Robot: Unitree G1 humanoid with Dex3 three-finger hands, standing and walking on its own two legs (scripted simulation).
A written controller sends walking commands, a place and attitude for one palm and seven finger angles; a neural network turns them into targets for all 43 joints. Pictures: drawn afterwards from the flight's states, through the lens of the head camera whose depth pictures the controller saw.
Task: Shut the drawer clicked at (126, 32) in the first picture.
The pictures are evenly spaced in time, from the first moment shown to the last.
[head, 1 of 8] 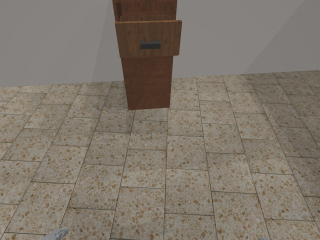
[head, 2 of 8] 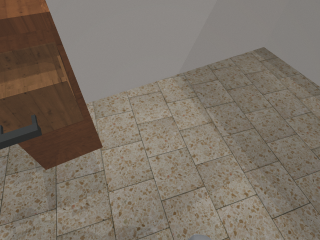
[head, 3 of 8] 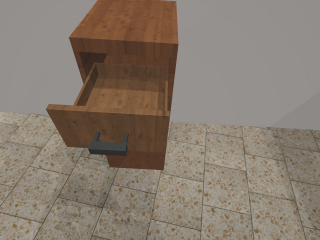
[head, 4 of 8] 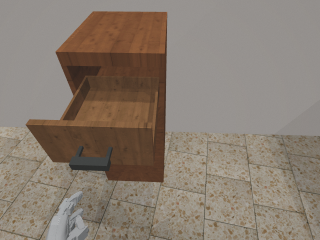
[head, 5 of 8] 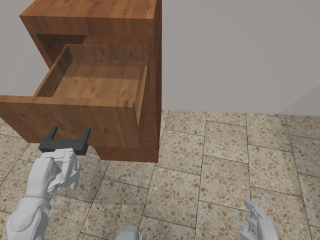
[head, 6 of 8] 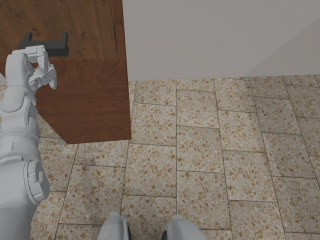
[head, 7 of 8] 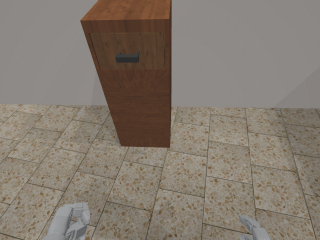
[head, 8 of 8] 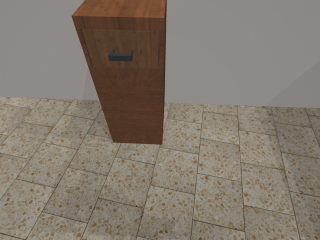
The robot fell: no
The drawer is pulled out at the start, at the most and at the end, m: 0.29 0.29 0.00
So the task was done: yes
